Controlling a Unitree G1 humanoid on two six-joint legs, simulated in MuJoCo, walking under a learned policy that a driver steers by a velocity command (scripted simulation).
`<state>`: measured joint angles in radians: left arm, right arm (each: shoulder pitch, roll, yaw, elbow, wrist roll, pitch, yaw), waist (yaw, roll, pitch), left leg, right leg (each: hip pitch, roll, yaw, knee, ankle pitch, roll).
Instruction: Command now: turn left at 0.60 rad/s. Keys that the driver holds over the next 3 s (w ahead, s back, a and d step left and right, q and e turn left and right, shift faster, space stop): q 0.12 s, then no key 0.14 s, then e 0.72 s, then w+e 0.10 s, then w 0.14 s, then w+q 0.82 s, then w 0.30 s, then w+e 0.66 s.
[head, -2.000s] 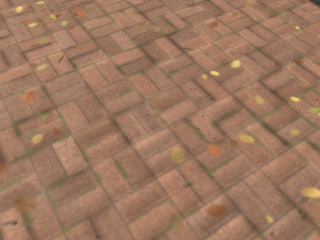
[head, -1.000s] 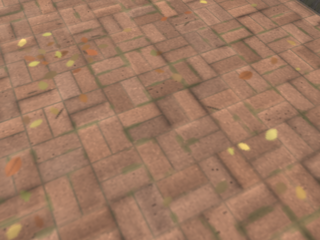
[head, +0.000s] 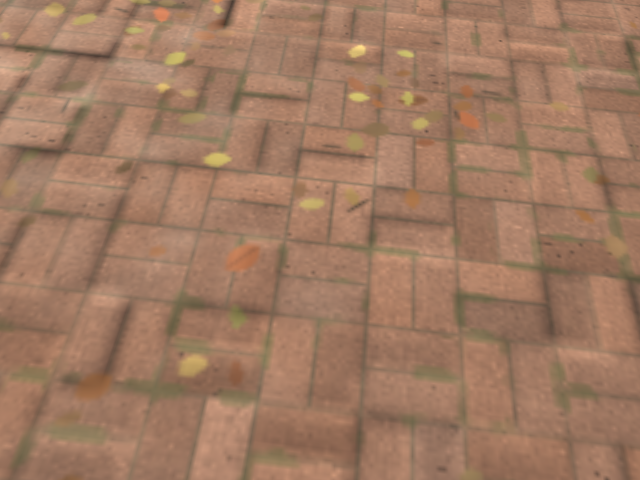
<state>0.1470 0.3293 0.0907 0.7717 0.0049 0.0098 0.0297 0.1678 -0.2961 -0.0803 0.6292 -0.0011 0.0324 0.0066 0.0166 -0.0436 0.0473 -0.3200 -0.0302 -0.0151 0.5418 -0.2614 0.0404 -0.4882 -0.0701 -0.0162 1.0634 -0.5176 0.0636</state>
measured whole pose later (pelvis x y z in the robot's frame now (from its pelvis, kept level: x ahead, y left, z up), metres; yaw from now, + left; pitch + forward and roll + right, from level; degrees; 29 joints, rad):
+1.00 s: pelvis +0.01 -0.07 -0.01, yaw -11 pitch +2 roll +1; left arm 0.18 0.31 0.07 0.56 0.00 0.03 -0.02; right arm 0.16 -0.31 -0.09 0.68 -0.01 0.02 -0.03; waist -0.01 0.04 0.04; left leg -0.41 0.07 0.02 0.94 -0.55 -0.06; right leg -0.38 0.02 -0.01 0.67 -0.33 -0.05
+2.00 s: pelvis +0.43 -0.11 -0.01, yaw +3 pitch +3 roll +0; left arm 0.01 0.28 0.03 0.59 0.00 -0.12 -0.02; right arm 0.44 -0.31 -0.07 0.78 0.03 -0.03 -0.02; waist -0.10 -0.02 0.03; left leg 0.00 -0.09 -0.25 0.47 -0.48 0.06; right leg -0.48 0.03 0.05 0.46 -0.02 -0.02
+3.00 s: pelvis +0.95 -0.06 -0.02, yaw -8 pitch +1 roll +2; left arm 0.07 0.27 0.05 0.63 -0.02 -0.02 -0.06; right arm 0.34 -0.31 -0.08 0.84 0.02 -0.04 -0.01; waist -0.06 -0.02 0.05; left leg 0.08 0.07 0.29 0.47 -0.48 -0.05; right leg -0.51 -0.01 -0.06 0.61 -0.14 -0.11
